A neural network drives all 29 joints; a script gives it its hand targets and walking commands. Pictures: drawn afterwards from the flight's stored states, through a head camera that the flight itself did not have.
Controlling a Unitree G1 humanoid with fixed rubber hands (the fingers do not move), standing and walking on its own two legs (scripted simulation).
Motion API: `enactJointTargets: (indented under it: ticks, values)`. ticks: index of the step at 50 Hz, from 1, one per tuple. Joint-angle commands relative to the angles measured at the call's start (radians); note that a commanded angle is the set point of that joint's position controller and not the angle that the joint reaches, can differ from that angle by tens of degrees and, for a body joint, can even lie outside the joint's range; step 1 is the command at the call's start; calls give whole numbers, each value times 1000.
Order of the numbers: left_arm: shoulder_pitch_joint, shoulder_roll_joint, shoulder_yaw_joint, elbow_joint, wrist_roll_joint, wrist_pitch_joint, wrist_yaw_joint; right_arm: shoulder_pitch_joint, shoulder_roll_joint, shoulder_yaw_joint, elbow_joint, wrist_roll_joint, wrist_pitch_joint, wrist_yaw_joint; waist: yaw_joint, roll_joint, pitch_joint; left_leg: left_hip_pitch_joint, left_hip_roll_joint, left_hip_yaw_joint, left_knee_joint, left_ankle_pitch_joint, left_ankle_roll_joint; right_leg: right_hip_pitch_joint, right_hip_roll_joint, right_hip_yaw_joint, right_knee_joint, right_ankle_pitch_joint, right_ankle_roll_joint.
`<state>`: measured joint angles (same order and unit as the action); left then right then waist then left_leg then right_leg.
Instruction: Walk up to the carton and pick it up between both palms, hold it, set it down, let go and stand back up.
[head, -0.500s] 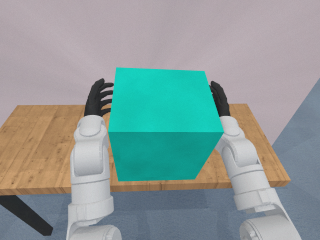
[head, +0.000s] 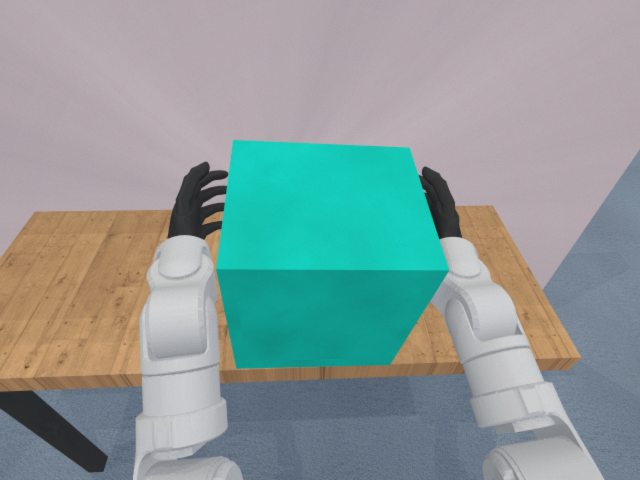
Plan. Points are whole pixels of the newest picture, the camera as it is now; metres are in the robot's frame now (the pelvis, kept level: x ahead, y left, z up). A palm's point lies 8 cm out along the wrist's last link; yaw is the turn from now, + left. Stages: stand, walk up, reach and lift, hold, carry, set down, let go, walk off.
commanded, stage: hold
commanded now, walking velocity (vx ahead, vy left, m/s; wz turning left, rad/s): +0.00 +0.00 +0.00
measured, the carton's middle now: (319, 263) +0.34 +0.01 +0.14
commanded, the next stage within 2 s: none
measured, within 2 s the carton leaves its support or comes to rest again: neither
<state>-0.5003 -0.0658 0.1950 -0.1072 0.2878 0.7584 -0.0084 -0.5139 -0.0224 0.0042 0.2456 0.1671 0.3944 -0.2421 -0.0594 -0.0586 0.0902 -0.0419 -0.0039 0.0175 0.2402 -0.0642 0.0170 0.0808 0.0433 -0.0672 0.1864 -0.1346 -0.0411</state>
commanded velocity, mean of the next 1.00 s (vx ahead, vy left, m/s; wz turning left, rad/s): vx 0.00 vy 0.00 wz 0.00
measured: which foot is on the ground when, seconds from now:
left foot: down 0.00-1.00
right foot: down 0.00-1.00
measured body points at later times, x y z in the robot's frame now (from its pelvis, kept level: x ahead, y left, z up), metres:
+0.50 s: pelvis +0.00 +0.00 +0.00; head -0.01 +0.03 +0.45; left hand +0.37 +0.15 +0.18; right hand +0.37 -0.14 +0.16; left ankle +0.05 +0.11 -0.75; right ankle -0.01 -0.09 -0.75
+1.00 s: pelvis +0.00 +0.00 +0.00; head -0.01 +0.03 +0.45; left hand +0.36 +0.15 +0.18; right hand +0.36 -0.14 +0.16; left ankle +0.05 +0.11 -0.75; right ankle -0.01 -0.09 -0.75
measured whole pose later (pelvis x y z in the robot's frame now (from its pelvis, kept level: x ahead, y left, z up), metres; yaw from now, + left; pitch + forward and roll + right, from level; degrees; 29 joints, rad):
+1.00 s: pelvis +0.00 +0.00 +0.00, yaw +0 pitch -7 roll -1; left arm -0.49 -0.07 0.19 -0.11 0.29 0.76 -0.01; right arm -0.50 -0.02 0.01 0.24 0.16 0.39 -0.24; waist -0.06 -0.07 0.09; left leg -0.05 0.00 0.01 0.24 -0.06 0.01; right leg 0.08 0.05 -0.08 0.18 -0.13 -0.04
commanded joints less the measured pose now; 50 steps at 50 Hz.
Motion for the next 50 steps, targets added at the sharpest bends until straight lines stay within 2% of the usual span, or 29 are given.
enactJointTargets:
  ticks: [1, 15, 25, 38, 41, 42, 46, 50]
  values:
    - [-523, -374, -422, -98, -143, -61, -113, -693, 374, 286, -251, 38, -75, 80, -8, 61, -414, 262, 14, -12, 0, 24, -16, -104, -27, -11, -32, 130, 72]
    - [-490, -374, -425, -106, -135, -56, -117, -658, 377, 304, -248, 48, -73, 73, -8, 69, -433, 278, 7, -17, 21, 123, -17, -75, -28, -1, -25, 228, 77]
    - [-478, -379, -459, -161, -150, -59, -119, -650, 387, 339, -310, 68, -75, 62, -8, 69, -462, 303, 6, -21, 35, 196, -18, -60, -26, 3, -15, 298, 79]
    - [-492, -367, -429, -119, -142, -50, -121, -661, 371, 308, -265, 57, -66, 67, -8, 61, -406, 266, 10, -16, 9, 79, -17, -81, -30, -5, -27, 193, 76]
    - [-504, -372, -433, -122, -145, -57, -119, -673, 377, 306, -270, 55, -71, 69, -10, 63, -424, 272, 10, -15, 12, 84, -17, -83, -28, -5, -26, 199, 76]
    - [-471, -388, -433, -116, -135, -53, -118, -596, 369, 309, -249, 38, -66, 64, -8, 38, -415, 261, 2, -15, 13, 117, -25, -51, -13, -6, -24, 235, 86]
    - [-483, -385, -445, -132, -140, -58, -121, -621, 376, 320, -275, 47, -67, 56, -12, 58, -446, 269, -5, -20, 24, 146, -31, -48, -14, -9, -15, 272, 90]
    - [-497, -385, -469, -147, -144, -57, -116, -634, 379, 314, -284, 44, -76, 60, -18, 77, -443, 263, -3, -21, 23, 127, -33, -57, -12, -13, -14, 251, 86]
